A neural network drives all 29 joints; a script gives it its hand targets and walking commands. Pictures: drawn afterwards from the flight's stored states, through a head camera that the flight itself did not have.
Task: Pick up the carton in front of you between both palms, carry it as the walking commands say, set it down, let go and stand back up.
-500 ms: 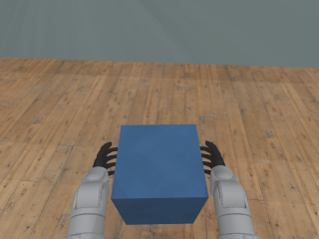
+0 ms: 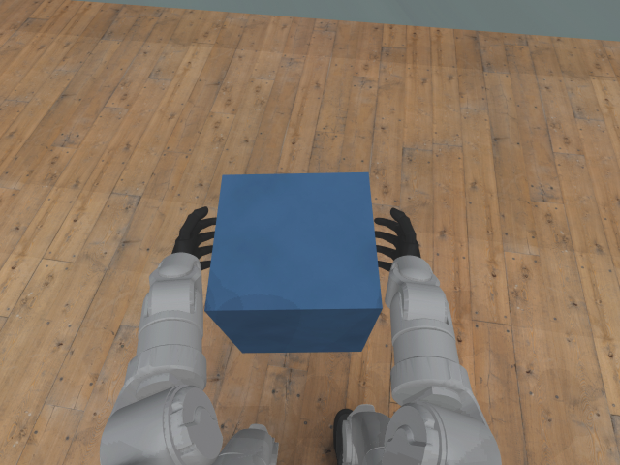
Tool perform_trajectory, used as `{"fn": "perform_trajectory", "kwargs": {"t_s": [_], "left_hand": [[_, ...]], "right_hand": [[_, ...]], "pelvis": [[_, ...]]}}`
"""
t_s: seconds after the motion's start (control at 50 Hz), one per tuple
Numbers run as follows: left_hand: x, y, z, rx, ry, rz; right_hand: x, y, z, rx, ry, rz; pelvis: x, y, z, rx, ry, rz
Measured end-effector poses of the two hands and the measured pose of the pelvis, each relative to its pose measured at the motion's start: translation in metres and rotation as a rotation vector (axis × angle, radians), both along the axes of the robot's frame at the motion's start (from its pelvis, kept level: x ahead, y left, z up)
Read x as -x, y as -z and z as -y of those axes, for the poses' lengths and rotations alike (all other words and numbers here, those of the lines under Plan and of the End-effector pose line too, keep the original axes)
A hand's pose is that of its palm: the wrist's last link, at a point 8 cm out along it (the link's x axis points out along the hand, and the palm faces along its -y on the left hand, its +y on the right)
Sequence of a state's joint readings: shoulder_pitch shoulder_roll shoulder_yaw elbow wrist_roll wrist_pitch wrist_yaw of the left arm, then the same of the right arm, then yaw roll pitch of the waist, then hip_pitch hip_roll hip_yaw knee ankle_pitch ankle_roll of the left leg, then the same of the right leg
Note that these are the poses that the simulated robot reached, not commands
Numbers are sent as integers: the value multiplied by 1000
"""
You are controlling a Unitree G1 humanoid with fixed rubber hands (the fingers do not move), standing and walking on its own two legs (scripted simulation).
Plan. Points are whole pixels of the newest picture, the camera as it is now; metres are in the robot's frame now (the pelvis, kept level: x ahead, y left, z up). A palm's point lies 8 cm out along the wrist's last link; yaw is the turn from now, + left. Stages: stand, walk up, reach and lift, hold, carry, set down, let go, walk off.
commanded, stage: set down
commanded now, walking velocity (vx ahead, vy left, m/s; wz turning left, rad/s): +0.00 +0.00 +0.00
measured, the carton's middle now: (298, 272) +0.39 +0.03 -0.09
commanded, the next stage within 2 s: none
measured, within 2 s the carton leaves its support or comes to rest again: neither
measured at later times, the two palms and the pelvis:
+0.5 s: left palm (227, 264) +0.45 +0.17 -0.19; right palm (383, 283) +0.41 -0.13 -0.20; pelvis -0.01 +0.05 -0.12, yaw +0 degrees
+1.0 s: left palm (253, 275) +0.49 +0.14 -0.34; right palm (381, 293) +0.45 -0.15 -0.35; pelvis -0.03 +0.04 -0.23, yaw +3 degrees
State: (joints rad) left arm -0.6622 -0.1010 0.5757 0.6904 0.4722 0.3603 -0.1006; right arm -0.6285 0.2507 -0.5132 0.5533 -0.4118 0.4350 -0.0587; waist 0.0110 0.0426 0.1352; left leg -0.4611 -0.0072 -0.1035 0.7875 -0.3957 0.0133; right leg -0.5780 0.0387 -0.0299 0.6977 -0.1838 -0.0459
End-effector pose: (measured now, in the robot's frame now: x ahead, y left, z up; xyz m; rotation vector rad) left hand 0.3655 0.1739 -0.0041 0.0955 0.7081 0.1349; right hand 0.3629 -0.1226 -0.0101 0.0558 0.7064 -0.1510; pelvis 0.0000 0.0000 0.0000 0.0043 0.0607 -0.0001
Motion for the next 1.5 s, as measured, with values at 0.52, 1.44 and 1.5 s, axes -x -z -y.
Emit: {"fn": "perform_trajectory", "kwargs": {"t_s": [0.52, 1.44, 1.5], "left_hand": [[-84, 190, 8, 87, 61, 37], [-173, 476, 50, 27, 222, -42], [-178, 491, 55, 40, 240, -42]], "right_hand": [[-49, 191, 6, 32, 95, 36], [-117, 466, 47, 79, 141, -53], [-122, 475, 53, 85, 145, -54]], "pelvis": [[6, 122, -52, -5, 5, -622], [44, 316, -41, 12, -42, -720], [42, 324, -45, 23, -40, -720]]}}
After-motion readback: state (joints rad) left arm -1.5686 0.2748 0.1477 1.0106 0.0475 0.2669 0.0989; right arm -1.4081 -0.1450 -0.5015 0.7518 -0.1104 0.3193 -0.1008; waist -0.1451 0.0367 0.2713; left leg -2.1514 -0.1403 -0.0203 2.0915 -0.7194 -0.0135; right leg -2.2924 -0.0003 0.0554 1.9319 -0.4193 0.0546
